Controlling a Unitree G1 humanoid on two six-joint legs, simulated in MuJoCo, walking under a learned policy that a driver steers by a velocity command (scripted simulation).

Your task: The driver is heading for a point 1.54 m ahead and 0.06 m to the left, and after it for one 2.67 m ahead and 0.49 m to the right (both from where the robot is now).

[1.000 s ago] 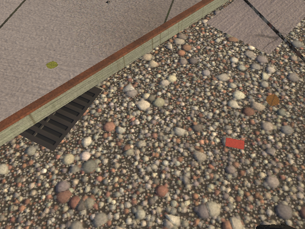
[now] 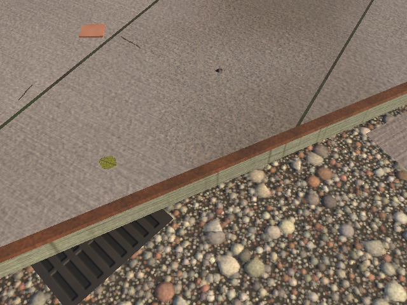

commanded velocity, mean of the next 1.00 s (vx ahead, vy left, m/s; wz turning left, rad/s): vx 0.50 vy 0.00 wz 0.13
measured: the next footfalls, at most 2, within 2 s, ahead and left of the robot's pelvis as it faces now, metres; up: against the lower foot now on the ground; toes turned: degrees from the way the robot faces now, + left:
left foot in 0.08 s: +0.20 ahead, +0.09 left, +0.00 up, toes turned +8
right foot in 0.66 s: +0.55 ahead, +0.00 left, +0.00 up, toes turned +10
